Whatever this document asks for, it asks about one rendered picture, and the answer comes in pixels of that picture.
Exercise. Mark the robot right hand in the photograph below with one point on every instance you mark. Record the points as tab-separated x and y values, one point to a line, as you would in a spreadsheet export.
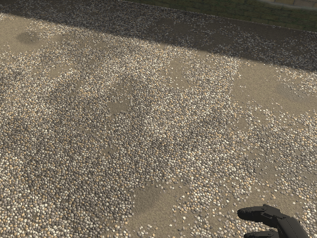
287	227

